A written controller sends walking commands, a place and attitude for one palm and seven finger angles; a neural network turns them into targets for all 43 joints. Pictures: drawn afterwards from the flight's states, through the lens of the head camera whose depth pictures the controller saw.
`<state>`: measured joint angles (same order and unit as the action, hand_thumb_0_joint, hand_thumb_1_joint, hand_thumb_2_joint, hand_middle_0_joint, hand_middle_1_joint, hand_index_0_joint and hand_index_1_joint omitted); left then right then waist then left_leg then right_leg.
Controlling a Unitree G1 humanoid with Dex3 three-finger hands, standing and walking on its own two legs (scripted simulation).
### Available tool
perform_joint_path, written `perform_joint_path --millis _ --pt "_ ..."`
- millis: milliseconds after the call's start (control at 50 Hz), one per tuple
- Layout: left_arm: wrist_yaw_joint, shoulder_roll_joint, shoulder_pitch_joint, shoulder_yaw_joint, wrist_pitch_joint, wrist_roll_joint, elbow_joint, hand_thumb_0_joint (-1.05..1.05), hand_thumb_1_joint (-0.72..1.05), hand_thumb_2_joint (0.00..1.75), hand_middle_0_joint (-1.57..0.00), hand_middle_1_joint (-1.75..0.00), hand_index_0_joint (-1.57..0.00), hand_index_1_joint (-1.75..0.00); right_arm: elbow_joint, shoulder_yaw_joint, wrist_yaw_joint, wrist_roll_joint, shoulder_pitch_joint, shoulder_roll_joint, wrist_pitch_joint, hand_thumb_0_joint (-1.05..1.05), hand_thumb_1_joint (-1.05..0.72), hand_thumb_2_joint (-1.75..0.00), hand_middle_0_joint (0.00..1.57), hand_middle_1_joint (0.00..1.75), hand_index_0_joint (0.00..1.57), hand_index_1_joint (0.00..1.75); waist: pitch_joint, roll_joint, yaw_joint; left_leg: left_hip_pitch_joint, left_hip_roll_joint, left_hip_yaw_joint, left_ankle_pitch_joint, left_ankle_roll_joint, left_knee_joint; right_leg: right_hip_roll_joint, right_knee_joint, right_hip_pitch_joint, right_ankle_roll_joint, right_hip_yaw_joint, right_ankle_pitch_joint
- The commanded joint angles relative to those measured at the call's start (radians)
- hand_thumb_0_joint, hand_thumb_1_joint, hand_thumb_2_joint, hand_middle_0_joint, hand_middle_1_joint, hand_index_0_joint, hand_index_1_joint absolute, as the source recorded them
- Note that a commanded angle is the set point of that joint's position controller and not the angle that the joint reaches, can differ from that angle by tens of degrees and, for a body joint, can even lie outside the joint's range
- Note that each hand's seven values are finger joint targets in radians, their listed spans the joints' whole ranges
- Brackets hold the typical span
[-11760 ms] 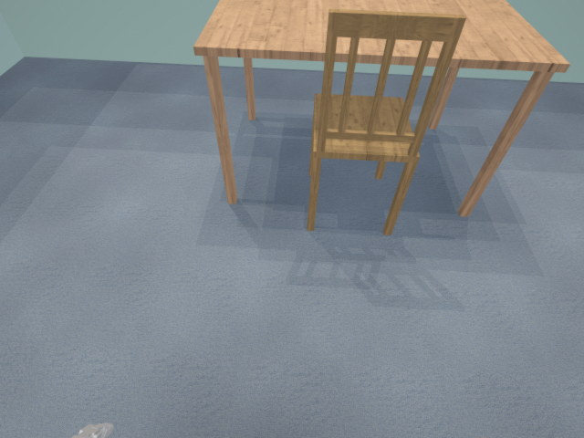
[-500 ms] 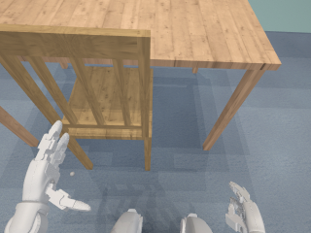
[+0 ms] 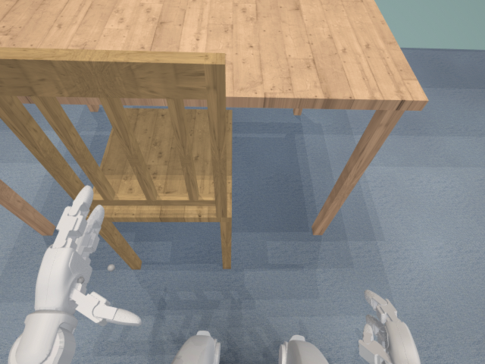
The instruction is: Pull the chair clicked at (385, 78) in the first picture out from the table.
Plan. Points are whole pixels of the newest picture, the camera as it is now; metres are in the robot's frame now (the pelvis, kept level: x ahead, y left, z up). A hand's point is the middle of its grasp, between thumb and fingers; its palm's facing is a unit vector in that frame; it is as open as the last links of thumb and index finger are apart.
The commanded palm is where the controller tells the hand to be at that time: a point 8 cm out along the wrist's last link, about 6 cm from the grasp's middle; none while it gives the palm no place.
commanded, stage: raise the hand toward the chair's back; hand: left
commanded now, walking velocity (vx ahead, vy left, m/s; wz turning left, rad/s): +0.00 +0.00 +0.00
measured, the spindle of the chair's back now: (134, 156) +0.47 +0.25 +0.00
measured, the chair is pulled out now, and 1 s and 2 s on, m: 0.00 0.00 0.00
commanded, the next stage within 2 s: aim the fingers beside a spindle in 0.10 s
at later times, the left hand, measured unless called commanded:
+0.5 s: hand (134, 262) +0.26 +0.18 +0.03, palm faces +0.05 -1.00 -0.04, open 16.9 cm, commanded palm +0.24 +0.23 +0.04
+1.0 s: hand (160, 246) +0.29 +0.15 +0.01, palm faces +0.05 -1.00 -0.02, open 16.9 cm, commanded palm +0.27 +0.20 +0.02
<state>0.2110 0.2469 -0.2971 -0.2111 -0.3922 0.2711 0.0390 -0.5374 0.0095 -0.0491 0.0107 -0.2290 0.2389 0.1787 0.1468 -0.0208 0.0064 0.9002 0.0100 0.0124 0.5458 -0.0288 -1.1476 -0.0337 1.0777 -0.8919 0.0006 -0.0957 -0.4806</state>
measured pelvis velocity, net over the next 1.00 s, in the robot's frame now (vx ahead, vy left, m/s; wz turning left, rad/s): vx -0.01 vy -0.01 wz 0.00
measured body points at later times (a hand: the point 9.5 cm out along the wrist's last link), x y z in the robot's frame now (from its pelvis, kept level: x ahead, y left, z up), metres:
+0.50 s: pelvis +0.00 -0.01 -0.01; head +0.08 +0.00 +0.43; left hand +0.25 +0.23 +0.04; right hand +0.17 -0.25 -0.09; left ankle +0.00 +0.10 -0.65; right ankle +0.02 -0.13 -0.65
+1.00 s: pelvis -0.01 -0.01 -0.02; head +0.09 +0.00 +0.42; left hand +0.28 +0.21 +0.02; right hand +0.17 -0.25 -0.11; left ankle +0.00 +0.10 -0.65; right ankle +0.02 -0.13 -0.65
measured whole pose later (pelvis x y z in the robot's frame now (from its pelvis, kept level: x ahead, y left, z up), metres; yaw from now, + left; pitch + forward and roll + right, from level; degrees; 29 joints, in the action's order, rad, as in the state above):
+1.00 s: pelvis -0.01 -0.01 -0.02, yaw +0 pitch +20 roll -2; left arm 0.10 0.19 -0.08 -0.12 -0.41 0.19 0.19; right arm -0.54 0.01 -0.03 -0.01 -0.21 0.24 0.12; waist 0.16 -0.02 0.02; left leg 1.02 0.01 0.01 0.57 -0.01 -1.23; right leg -0.03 1.19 -1.03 -0.02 -0.09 -0.51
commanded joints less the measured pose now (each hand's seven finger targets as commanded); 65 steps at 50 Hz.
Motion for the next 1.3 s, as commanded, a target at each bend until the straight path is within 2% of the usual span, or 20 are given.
perform_joint_path --millis 0,140,160,260,380,420,480,520,540,580,620,640,720,760,780,820,920,1040,1220,1280 --pt "0.009 0.131 0.058 -0.071 -0.07 0.015 -0.198 0.0 -0.5 0.3 -0.06 -0.08 -0.06 -0.08 0.141 -0.062 -0.01 0.01 0.017 0.135 0.054 0.0 -0.9 -0.9 0.2 0.3 0.2 0.3 0.248 -0.047 0.002 -0.168 -0.008 0.036 -0.32 0.021 0.188 0.037 -0.121 0.175 -0.023 0.017 0.196" --pt "0.011 0.129 0.057 -0.068 -0.062 0.013 -0.189 0.0 -0.5 0.3 -0.06 -0.08 -0.06 -0.08 0.143 -0.059 -0.013 0.012 0.019 0.134 0.05 0.0 -0.9 -0.9 0.2 0.3 0.2 0.3 0.239 -0.025 0.007 -0.153 -0.009 0.036 -0.309 0.016 0.183 0.038 -0.124 0.178 -0.022 0.021 0.195" --pt "0.011 0.132 0.064 -0.069 -0.064 0.014 -0.199 0.0 -0.5 0.3 -0.06 -0.08 -0.06 -0.08 0.143 -0.059 -0.013 0.011 0.021 0.134 0.051 0.0 -0.9 -0.9 0.2 0.3 0.2 0.3 0.246 -0.047 0.003 -0.156 -0.01 0.034 -0.303 0.016 0.183 0.035 -0.125 0.178 -0.022 0.025 0.189" --pt "0.006 0.097 0.118 -0.019 -0.073 0.006 -0.185 0.0 -0.5 0.3 -0.06 -0.08 -0.06 -0.08 0.137 -0.055 -0.013 0.007 0.016 0.135 0.06 0.0 -0.9 -0.9 0.2 0.3 0.2 0.3 0.236 -0.036 0.02 -0.137 -0.011 0.038 -0.278 0.015 0.164 0.034 -0.114 0.144 -0.021 0.026 0.17" --pt "-0.014 0.088 0.147 -0.002 -0.072 -0.01 -0.175 0.0 -0.5 0.3 -0.06 -0.08 -0.06 -0.08 0.143 -0.056 -0.008 0.003 0.019 0.134 0.054 0.0 -0.9 -0.9 0.2 0.3 0.2 0.3 0.275 -0.035 0.012 -0.127 -0.013 0.031 -0.29 0.013 0.149 0.03 -0.097 0.153 -0.022 0.035 0.187" --pt "-0.027 0.12 0.139 -0.034 -0.065 -0.018 -0.155 0.0 -0.5 0.3 -0.06 -0.08 -0.06 -0.08 0.141 -0.059 -0.007 0.002 0.015 0.137 0.046 0.0 -0.9 -0.9 0.2 0.3 0.2 0.3 0.279 -0.017 0.006 -0.109 -0.012 0.03 -0.297 0.012 0.145 0.031 -0.092 0.161 -0.023 0.036 0.196" --pt "-0.042 0.087 0.173 0.0 -0.072 -0.026 -0.17 0.0 -0.5 0.3 -0.06 -0.08 -0.06 -0.08 0.145 -0.057 -0.001 0.002 0.02 0.131 0.04 0.0 -0.9 -0.9 0.2 0.3 0.2 0.3 0.277 -0.046 0.008 -0.115 -0.013 0.027 -0.288 0.015 0.144 0.029 -0.086 0.148 -0.023 0.037 0.189" --pt "-0.056 0.106 0.148 -0.023 -0.073 -0.027 -0.158 0.0 -0.5 0.3 -0.06 -0.08 -0.06 -0.08 0.147 -0.058 0.001 0.0 0.019 0.133 0.035 0.0 -0.9 -0.9 0.2 0.3 0.2 0.3 0.294 -0.023 -0.002 -0.099 -0.013 0.026 -0.298 0.013 0.14 0.031 -0.083 0.168 -0.025 0.039 0.2" --pt "-0.059 0.093 0.17 -0.008 -0.076 -0.03 -0.152 0.0 -0.5 0.3 -0.06 -0.08 -0.06 -0.08 0.143 -0.057 0.002 0.0 0.02 0.132 0.032 0.0 -0.9 -0.9 0.2 0.3 0.2 0.3 0.292 -0.006 0.012 -0.098 -0.013 0.025 -0.293 0.011 0.132 0.031 -0.081 0.157 -0.022 0.041 0.203" --pt "-0.061 0.075 0.177 0.007 -0.079 -0.034 -0.132 0.0 -0.5 0.3 -0.06 -0.08 -0.06 -0.08 0.144 -0.058 0.005 0.0 0.021 0.131 0.028 0.0 -0.9 -0.9 0.2 0.3 0.2 0.3 0.277 -0.005 0.012 -0.075 -0.016 0.02 -0.267 0.011 0.128 0.03 -0.082 0.153 -0.02 0.046 0.187" --pt "-0.068 0.102 0.212 -0.013 -0.083 -0.041 -0.11 0.0 -0.5 0.3 -0.06 -0.08 -0.06 -0.08 0.135 -0.058 0.004 -0.001 0.021 0.135 0.023 0.0 -0.9 -0.9 0.2 0.3 0.2 0.3 0.267 -0.004 0.015 -0.057 -0.014 0.022 -0.252 0.01 0.122 0.03 -0.08 0.14 -0.023 0.05 0.166" --pt "-0.067 0.074 0.228 0.017 -0.086 -0.044 -0.114 0.0 -0.5 0.3 -0.06 -0.08 -0.06 -0.08 0.136 -0.057 0.005 -0.002 0.024 0.132 0.022 0.0 -0.9 -0.9 0.2 0.3 0.2 0.3 0.276 -0.014 0.017 -0.066 -0.015 0.021 -0.259 0.009 0.12 0.028 -0.075 0.136 -0.023 0.05 0.177" --pt "-0.07 0.083 0.272 0.016 -0.093 -0.047 -0.105 0.0 -0.5 0.3 -0.06 -0.08 -0.06 -0.08 0.13 -0.059 0.004 -0.002 0.019 0.135 0.018 0.0 -0.9 -0.9 0.2 0.3 0.2 0.3 0.31 -0.01 0.016 -0.062 -0.015 0.02 -0.266 0.008 0.108 0.027 -0.067 0.145 -0.023 0.057 0.187" --pt "-0.074 0.054 0.247 0.043 -0.094 -0.051 -0.108 0.0 -0.5 0.3 -0.06 -0.08 -0.06 -0.08 0.133 -0.059 0.008 -0.004 0.019 0.13 0.016 0.0 -0.9 -0.9 0.2 0.3 0.2 0.3 0.327 -0.027 0.011 -0.083 -0.015 0.019 -0.295 0.011 0.109 0.025 -0.057 0.143 -0.024 0.05 0.217" --pt "-0.077 0.045 0.273 0.059 -0.092 -0.053 -0.103 0.0 -0.5 0.3 -0.06 -0.08 -0.06 -0.08 0.13 -0.058 0.01 -0.003 0.02 0.131 0.013 0.0 -0.9 -0.9 0.2 0.3 0.2 0.3 0.315 -0.021 0.022 -0.079 -0.014 0.02 -0.287 0.01 0.105 0.025 -0.058 0.132 -0.023 0.05 0.213" --pt "-0.089 0.071 0.301 0.034 -0.087 -0.061 -0.06 0.0 -0.5 0.3 -0.06 -0.08 -0.06 -0.08 0.122 -0.058 0.009 -0.005 0.016 0.137 0.006 0.0 -0.9 -0.9 0.2 0.3 0.2 0.3 0.291 0.021 0.029 -0.04 -0.013 0.024 -0.254 0.007 0.097 0.028 -0.059 0.117 -0.02 0.052 0.181" --pt "-0.11 0.072 0.318 0.02 -0.097 -0.069 -0.054 0.0 -0.5 0.3 -0.06 -0.08 -0.06 -0.08 0.127 -0.062 0.014 -0.008 0.018 0.131 -0.008 0.0 -0.9 -0.9 0.2 0.3 0.2 0.3 0.349 -0.003 0.007 -0.049 -0.016 0.018 -0.281 0.01 0.09 0.027 -0.04 0.14 -0.024 0.058 0.211" --pt "-0.124 0.025 0.392 0.079 -0.102 -0.089 -0.018 0.0 -0.5 0.3 -0.06 -0.08 -0.06 -0.08 0.118 -0.058 0.021 -0.011 0.017 0.13 -0.025 0.0 -0.9 -0.9 0.2 0.3 0.2 0.3 0.325 0.006 0.033 -0.033 -0.015 0.019 -0.271 0.009 0.076 0.027 -0.03 0.108 -0.023 0.057 0.211" --pt "-0.16 0.026 0.44 0.079 -0.115 -0.108 0.009 0.0 -0.5 0.3 -0.06 -0.08 -0.06 -0.08 0.11 -0.064 0.027 -0.017 0.014 0.13 -0.044 0.0 -0.9 -0.9 0.2 0.3 0.2 0.3 0.38 0.005 0.023 -0.042 -0.013 0.022 -0.309 0.013 0.059 0.025 -0.002 0.098 -0.027 0.055 0.241" --pt "-0.172 -0.01 0.441 0.115 -0.12 -0.114 -0.001 0.0 -0.5 0.3 -0.06 -0.08 -0.06 -0.08 0.11 -0.066 0.034 -0.018 0.014 0.125 -0.051 0.0 -0.9 -0.9 0.2 0.3 0.2 0.3 0.397 -0.011 0.026 -0.057 -0.013 0.018 -0.327 0.016 0.051 0.023 0.006 0.088 -0.026 0.054 0.261"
